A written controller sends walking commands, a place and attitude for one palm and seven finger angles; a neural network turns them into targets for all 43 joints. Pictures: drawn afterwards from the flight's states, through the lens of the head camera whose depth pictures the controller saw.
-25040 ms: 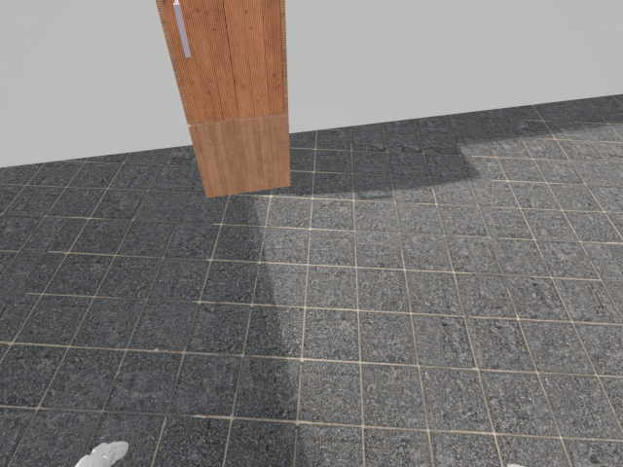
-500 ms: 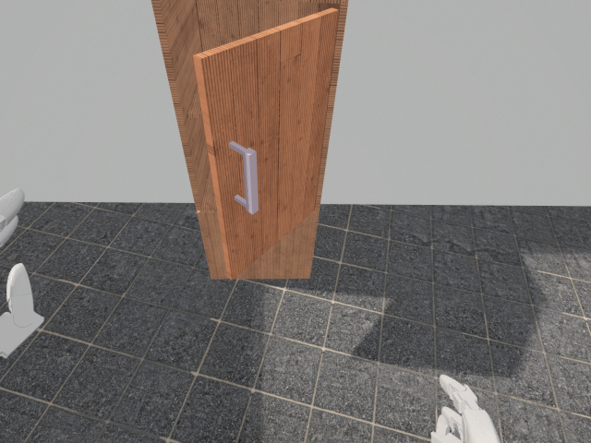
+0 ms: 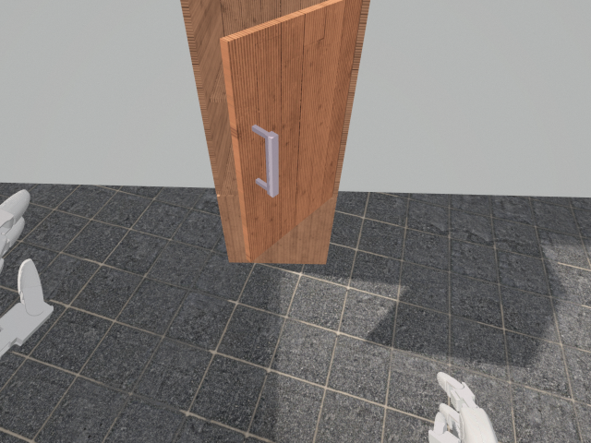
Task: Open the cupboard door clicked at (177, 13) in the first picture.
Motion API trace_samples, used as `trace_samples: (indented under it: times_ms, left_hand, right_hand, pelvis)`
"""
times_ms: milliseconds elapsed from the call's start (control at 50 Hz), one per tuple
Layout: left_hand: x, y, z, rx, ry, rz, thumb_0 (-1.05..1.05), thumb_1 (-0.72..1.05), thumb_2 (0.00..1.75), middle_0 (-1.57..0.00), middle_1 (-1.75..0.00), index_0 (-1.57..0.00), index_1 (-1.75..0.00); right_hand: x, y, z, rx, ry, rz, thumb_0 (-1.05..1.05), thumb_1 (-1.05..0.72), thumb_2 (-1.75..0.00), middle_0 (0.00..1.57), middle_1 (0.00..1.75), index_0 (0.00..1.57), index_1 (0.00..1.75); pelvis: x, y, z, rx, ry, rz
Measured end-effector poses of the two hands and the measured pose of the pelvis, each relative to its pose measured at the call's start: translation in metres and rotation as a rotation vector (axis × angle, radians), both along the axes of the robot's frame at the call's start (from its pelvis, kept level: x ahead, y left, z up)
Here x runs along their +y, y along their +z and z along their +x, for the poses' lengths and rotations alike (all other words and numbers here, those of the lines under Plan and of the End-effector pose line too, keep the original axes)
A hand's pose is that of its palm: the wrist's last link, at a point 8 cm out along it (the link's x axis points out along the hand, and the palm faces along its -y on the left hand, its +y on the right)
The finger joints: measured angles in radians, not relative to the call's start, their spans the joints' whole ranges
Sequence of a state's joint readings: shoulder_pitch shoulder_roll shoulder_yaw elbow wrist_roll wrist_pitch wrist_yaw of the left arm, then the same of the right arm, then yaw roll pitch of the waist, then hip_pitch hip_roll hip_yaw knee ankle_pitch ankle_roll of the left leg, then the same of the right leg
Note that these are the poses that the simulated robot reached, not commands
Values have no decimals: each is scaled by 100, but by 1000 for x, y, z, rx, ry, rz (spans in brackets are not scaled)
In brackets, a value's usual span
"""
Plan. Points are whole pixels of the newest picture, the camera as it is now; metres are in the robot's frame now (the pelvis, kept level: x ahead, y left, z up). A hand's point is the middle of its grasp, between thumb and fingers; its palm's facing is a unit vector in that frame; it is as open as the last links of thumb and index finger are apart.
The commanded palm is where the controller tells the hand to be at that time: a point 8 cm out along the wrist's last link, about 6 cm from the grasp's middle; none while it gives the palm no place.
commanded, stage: let the arm hang, fingers relaxed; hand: left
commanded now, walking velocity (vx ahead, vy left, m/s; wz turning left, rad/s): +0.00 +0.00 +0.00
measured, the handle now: (265, 162) +0.64 +0.09 +0.00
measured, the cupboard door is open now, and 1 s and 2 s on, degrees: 48 48 48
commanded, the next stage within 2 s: look to check the result in 1.08 s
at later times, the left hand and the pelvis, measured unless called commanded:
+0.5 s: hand out of the picture -0.07 +0.15 -0.17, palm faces +0.02 -0.99 -0.17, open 7.4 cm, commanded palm none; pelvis +0.00 -0.02 +0.00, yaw +1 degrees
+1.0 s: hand out of the picture +0.09 +0.17 -0.16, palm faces -0.01 -0.96 -0.27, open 7.4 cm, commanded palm none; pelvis +0.03 -0.03 +0.00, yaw +0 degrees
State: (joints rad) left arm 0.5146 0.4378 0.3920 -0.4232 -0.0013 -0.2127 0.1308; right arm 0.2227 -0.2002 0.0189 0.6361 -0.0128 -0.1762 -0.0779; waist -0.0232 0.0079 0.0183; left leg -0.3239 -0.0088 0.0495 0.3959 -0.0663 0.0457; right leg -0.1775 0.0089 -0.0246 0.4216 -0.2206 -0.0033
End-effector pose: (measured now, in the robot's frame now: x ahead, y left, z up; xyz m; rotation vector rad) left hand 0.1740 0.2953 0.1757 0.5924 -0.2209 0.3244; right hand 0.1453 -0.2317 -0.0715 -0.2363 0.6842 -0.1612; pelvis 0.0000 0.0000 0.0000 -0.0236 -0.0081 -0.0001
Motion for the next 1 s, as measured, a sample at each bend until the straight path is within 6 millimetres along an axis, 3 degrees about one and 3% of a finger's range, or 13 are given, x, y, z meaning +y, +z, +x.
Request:
trace_samples:
  times_ms: [40,80,120,200,240,300,420,480,540,620,740,880,1000]
  left_hand:
    - [8,-39,10,175,15,-40,1,89,90,-20,-30,-21,-30]
    - [13,-98,12,420,66,-130,0,90,90,-20,-30,-21,-30]
    - [10,-160,-1,670,114,-219,0,90,90,-20,-30,-20,-30]
    - [-24,-258,-57,1077,151,-379,1,91,90,-20,-30,-20,-30]
    - [-46,-291,-92,1234,156,-453,1,91,90,-20,-30,-20,-30]
    - [-75,-319,-143,1421,171,-546,1,91,90,-20,-30,-20,-30]
    - [-99,-327,-221,1630,284,-648,1,91,90,-20,-30,-21,-30]
    - [-94,-322,-240,1671,353,-644,1,91,90,-20,-30,-21,-30]
    - [-83,-317,-244,1676,404,-613,1,91,90,-20,-30,-21,-30]
    - [-68,-310,-228,1634,436,-563,1,91,90,-20,-30,-21,-30]
    - [-56,-303,-177,1522,413,-507,1,91,90,-20,-30,-20,-30]
    - [-63,-299,-116,1413,333,-490,0,91,90,-20,-30,-20,-30]
    - [-77,-301,-86,1381,276,-500,0,91,90,-20,-30,-20,-30]
  right_hand:
    - [-5,-18,0,63,31,26,1,-90,-90,20,30,20,30]
    - [-12,-36,-4,136,30,41,1,-90,-90,20,30,20,30]
    - [-20,-48,-13,196,14,45,1,-90,-90,20,30,20,30]
    - [-35,-55,-45,319,-22,23,1,-91,-90,20,30,20,30]
    - [-43,-55,-65,396,-38,2,1,-91,-90,20,30,20,30]
    - [-53,-54,-95,518,-63,-27,1,-91,-90,20,30,20,30]
    - [-61,-56,-136,691,-106,-38,1,-91,-90,20,30,20,30]
    - [-58,-60,-143,723,-115,-19,1,-91,-90,20,30,20,30]
    - [-52,-66,-142,728,-115,11,1,-91,-90,20,30,20,30]
    - [-41,-74,-133,712,-104,56,1,-91,-90,20,30,20,30]
    - [-30,-81,-114,676,-85,103,1,-91,-90,20,30,20,30]
    - [-32,-80,-94,643,-82,109,1,-91,-90,20,30,20,30]
    - [-43,-74,-83,632,-94,85,1,-91,-90,20,30,20,30]
  pelvis:
    - [3,-3,-3,6,11,-10]
    - [6,-7,-5,6,14,-15]
    - [6,-10,-6,0,11,-10]
    - [0,-11,-6,-14,7,3]
    - [-4,-10,-7,-18,8,6]
    - [-10,-8,-7,-17,11,7]
    - [-18,-3,-4,-13,21,4]
    - [-22,-2,-1,-18,24,1]
    - [-24,-1,2,-24,24,0]
    - [-26,-1,5,-30,22,1]
    - [-28,0,12,-32,18,9]
    - [-30,2,21,-29,12,19]
    - [-32,3,30,-26,7,23]
